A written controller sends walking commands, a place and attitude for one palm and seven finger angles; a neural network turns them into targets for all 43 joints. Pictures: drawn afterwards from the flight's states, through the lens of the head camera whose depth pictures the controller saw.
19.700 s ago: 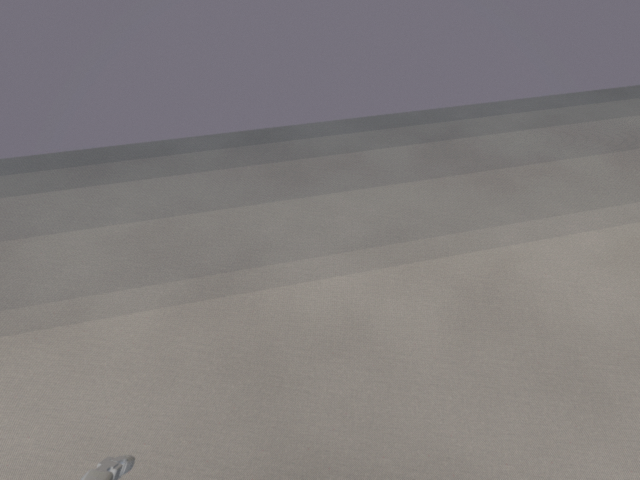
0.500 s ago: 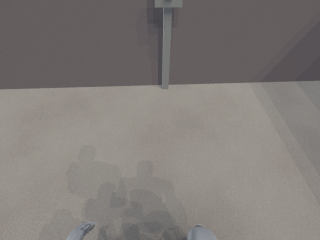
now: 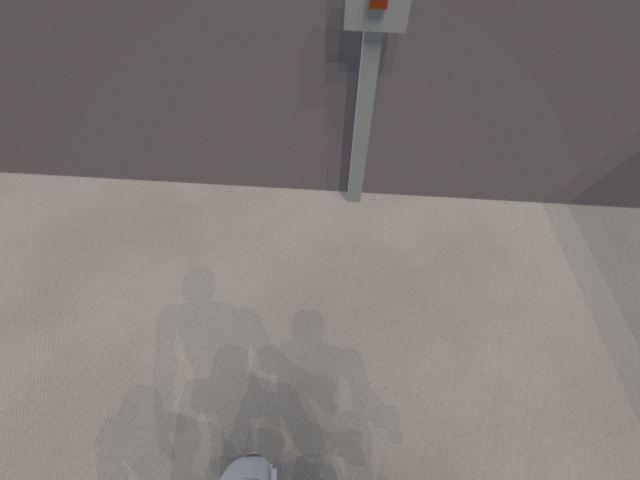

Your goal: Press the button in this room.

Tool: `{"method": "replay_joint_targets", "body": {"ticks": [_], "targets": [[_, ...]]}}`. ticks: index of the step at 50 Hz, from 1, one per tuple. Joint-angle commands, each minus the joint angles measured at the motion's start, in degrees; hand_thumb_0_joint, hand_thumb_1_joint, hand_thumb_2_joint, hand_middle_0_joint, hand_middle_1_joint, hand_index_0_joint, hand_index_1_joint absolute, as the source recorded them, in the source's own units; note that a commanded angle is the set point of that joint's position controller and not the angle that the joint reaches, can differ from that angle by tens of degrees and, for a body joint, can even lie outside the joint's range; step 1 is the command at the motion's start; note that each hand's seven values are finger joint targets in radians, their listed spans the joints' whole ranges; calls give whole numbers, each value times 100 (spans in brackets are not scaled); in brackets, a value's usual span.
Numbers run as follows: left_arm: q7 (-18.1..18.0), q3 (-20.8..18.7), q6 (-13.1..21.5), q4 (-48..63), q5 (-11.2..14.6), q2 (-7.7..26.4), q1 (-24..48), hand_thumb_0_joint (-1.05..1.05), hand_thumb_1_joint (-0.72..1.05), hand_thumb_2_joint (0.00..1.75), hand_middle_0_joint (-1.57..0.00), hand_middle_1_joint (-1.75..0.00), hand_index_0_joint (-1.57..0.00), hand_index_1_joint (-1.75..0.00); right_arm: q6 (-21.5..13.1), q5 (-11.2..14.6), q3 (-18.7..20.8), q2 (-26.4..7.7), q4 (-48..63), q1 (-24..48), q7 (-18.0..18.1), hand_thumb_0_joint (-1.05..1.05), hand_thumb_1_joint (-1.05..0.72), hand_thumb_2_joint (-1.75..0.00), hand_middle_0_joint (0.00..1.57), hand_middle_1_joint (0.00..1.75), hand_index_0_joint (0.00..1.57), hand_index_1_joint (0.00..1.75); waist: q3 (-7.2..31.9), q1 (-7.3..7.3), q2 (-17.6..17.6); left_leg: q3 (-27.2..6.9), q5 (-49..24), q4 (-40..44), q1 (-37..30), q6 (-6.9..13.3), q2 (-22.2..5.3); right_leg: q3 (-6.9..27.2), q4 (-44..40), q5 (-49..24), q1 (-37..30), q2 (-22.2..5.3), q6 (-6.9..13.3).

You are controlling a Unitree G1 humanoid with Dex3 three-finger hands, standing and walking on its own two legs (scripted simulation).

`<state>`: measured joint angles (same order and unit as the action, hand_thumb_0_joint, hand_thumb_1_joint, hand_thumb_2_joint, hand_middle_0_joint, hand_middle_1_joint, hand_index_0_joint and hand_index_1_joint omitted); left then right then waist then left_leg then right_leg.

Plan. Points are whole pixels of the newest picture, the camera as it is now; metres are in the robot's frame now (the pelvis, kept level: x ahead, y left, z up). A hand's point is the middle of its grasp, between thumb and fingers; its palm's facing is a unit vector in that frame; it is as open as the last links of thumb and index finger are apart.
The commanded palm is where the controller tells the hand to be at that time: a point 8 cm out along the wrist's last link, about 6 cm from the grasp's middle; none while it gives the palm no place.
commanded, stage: stand and wait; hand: left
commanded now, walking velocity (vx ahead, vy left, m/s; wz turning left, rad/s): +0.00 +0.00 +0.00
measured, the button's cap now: out of the picture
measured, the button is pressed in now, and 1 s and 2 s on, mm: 0 0 0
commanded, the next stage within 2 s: look at it before walking up in 1.10 s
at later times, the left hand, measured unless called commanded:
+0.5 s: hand (193, 476) +0.15 +0.20 -0.17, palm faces +0.00 -0.97 -0.24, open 7.3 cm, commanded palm none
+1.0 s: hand out of the picture +0.11 +0.13 -0.17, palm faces +0.02 -0.98 -0.18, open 7.4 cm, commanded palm none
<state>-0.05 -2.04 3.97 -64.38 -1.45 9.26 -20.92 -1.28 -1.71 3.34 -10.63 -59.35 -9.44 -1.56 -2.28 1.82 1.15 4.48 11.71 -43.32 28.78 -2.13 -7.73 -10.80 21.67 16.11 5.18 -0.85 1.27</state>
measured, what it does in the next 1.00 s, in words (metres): walks ahead: left foot, then right foot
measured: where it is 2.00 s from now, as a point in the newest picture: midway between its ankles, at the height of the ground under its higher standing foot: outside the picture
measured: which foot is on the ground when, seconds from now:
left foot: up 0.00-0.06, down 0.08-1.00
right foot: down 0.00-0.10, up 0.12-0.42, down 0.44-1.00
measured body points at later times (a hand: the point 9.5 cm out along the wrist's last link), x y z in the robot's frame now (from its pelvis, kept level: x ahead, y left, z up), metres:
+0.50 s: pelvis +0.11 +0.01 -0.01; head +0.10 -0.01 +0.44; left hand +0.15 +0.25 -0.15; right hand +0.16 -0.22 -0.17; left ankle +0.12 +0.13 -0.74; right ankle +0.12 -0.10 -0.74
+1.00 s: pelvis +0.13 -0.02 +0.00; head +0.13 -0.04 +0.45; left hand +0.11 +0.18 -0.16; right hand +0.09 -0.22 -0.17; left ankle +0.13 +0.13 -0.74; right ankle +0.12 -0.10 -0.74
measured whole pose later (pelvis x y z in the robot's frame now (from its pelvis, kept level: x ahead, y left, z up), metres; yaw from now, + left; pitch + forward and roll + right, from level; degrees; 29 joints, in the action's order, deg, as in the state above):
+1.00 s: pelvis +0.13 -0.02 +0.00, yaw -1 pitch -2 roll +1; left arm -2.2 0.8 1.1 -65.9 -0.4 5.9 -18.0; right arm 0.1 -0.8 0.4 -5.9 -67.9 -17.7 1.3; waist -1.9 -0.5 1.4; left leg 7.8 11.9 -22.0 7.4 -3.5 -6.2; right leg -9.2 23.7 14.3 7.9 -0.2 3.2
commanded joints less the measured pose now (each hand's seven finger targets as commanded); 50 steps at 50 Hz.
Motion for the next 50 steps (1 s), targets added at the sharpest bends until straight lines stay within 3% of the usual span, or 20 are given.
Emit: {"method": "replay_joint_targets", "body": {"ticks": [1, 3, 4, 5, 6, 7, 10, 13, 16, 18, 20, 21, 22, 23, 25, 27, 30, 33, 44, 50], "targets": [[-71, -119, 61, 106, 21, 766, -294, 0, 90, 90, -20, -30, -20, -30, -179, 56, -61, -32, 292, 124, 36, 0, -90, -90, 20, 30, 20, 30, -186, -6, -660, 260, -45, 988, -554, 66, 261, 967, -350, -2627, -35, -1526, 568], [-110, -79, 7, 79, 75, 688, -244, 0, 90, 90, -20, -30, -20, -30, -246, 41, -33, -288, 5, -629, 107, 0, -90, -90, 20, 30, 20, 30, 345, -353, -340, 284, -1012, 1843, -2054, 111, 364, 560, 818, -3039, 230, -1130, 234], [-106, -26, -8, 109, 110, 496, -435, 0, 90, 90, -20, -30, -20, -30, -298, 12, 44, -722, -125, -1181, 164, 0, -90, -90, 20, 30, 20, 30, 970, -500, 399, -476, -2675, 1697, -3461, 392, -443, 330, 1868, -1938, 1126, -725, -60], [-105, 59, -16, 120, 156, 253, -597, 0, 90, 90, -20, -30, -20, -30, -267, 50, 140, -1184, -236, -1664, 211, 0, -90, -90, 20, 30, 20, 30, 1478, -609, 1521, -1629, -4770, 1600, -4423, 1035, -1670, 118, 3192, 1454, 2083, -171, -270], [-157, 49, -54, 181, 123, 327, -488, 0, 90, 90, -20, -30, -20, -30, -180, 94, 87, -1179, -275, -1626, 241, 0, -90, -90, 20, 30, 20, 30, 1423, -580, 1182, -1519, -4961, 1810, -4015, 1398, -1940, 544, 3852, 2346, 2082, -251, -250], [-192, 68, -122, 129, 98, 266, -316, 0, 90, 90, -20, -30, -20, -30, -187, 86, 24, -969, -266, -1244, 296, 0, -90, -90, 20, 30, 20, 30, 1068, -489, 1299, -1345, -4606, 2036, -3478, 1335, -1771, 742, 4039, 2037, 2163, -455, -295], [-109, 48, -210, 63, 76, 178, -57, 0, 90, 90, -20, -30, -20, -30, -180, 82, -92, -548, -103, -439, 308, 0, -90, -90, 20, 30, 20, 30, 157, -227, 749, -704, -3415, 2415, -2048, 1072, -1218, 771, 3622, 1333, 1836, -668, -362], [-115, 72, -323, 34, 75, -37, -233, 0, 90, 90, -20, -30, -20, -30, -181, 99, -91, -461, -114, -298, 307, 0, -90, -90, 20, 30, 20, 30, 303, -97, 674, -357, -2584, 2617, -1741, 961, -910, 695, 3039, 771, 1459, -591, -429], [-138, 76, -366, 129, 46, -88, -81, 0, 90, 90, -20, -30, -20, -30, -144, 67, -32, -365, -60, -302, 309, 0, -90, -90, 20, 30, 20, 30, 277, -120, 622, -345, -1810, 2679, -1447, 962, -842, 614, 2240, 426, 1085, -546, -448], [-142, 90, -368, 127, 24, -59, -113, 0, 90, 90, -20, -30, -20, -30, -99, 68, -13, -386, -52, -177, 308, 0, -90, -90, 20, 30, 20, 30, 235, -43, 491, -378, -1158, 2538, -1420, 927, -765, 520, 1538, 40, 838, -483, -463], [-151, 78, -334, 47, 15, 122, -228, 0, 90, 90, -20, -30, -20, -30, -60, 96, -17, -332, -83, -162, 300, 0, -90, -90, 20, 30, 20, 30, 203, 69, 269, -284, -561, 2193, -1248, 660, -527, 550, 581, -678, 388, -496, -456], [-163, 73, -300, 60, -2, 301, -227, 0, 90, 90, -20, -30, -20, -30, -46, 113, -51, -202, -87, -156, 288, 0, -90, -90, 20, 30, 20, 30, 58, 75, -113, -147, -91, 1973, -1194, 423, -261, 871, 128, -900, 400, -688, -397], [-164, 93, -262, 122, -2, 493, -21, 0, 90, 90, -20, -30, -20, -30, -8, 140, -94, -60, -79, -265, 270, 0, -90, -90, 20, 30, 20, 30, -92, -88, -522, -31, 390, 1910, -1204, 234, 20, 1341, -185, -811, 678, -1047, -223], [-149, 96, -263, 185, 17, 649, 234, 0, 90, 90, -20, -30, -20, -30, 21, 126, -124, -7, -111, -394, 242, 0, -90, -90, 20, 30, 20, 30, -248, -209, -624, 27, 550, 1989, -1370, 156, 201, 1452, -333, -641, 1016, -1240, -64], [-141, 70, -224, 215, 51, 689, 454, 0, 90, 90, -20, -30, -20, -30, 102, 73, -122, -59, -254, -602, 240, 0, -90, -90, 20, 30, 20, 30, -383, -291, -1364, 75, 346, 1858, -1855, 92, 235, 1522, -638, -161, 1550, -1197, 109], [-150, 111, -216, 228, 80, 594, 487, 0, 90, 90, -20, -30, -20, -30, 55, 73, -160, -98, -384, -795, 246, 0, -90, -90, 20, 30, 20, 30, -324, -304, -899, -25, -185, 2117, -2126, 150, 97, 1282, -460, -571, 1450, -1028, 76], [-183, 123, -203, 168, 112, 534, 291, 0, 90, 90, -20, -30, -20, -30, -19, 98, -193, -188, -515, -880, 265, 0, -90, -90, 20, 30, 20, 30, 24, -174, -250, -96, -815, 2302, -2088, 183, -65, 1005, -128, -1483, 701, -827, -23], [-208, 126, -200, 116, 136, 541, 190, 0, 90, 90, -20, -30, -20, -30, -28, 109, -226, -146, -595, -942, 294, 0, -90, -90, 20, 30, 20, 30, 176, -145, -84, -61, -880, 2366, -2124, 159, -82, 986, -139, -1833, 398, -849, -6], [-256, 151, -236, -3, 126, 383, 24, 0, 90, 90, -20, -30, -20, -30, 87, 118, -218, 51, -782, -1229, 342, 0, -90, -90, 20, 30, 20, 30, -291, -180, -276, 17, -289, 2378, -2084, 109, -41, 1023, -514, -1181, 646, -813, 27], [-271, 146, -223, -32, 103, 291, -89, 0, 90, 90, -20, -30, -20, -30, 109, 121, -185, 102, -764, -1278, 347, 0, -90, -90, 20, 30, 20, 30, -291, -224, -266, 29, -229, 2277, -2143, 110, -20, 1072, -648, -892, 787, -798, 16]]}}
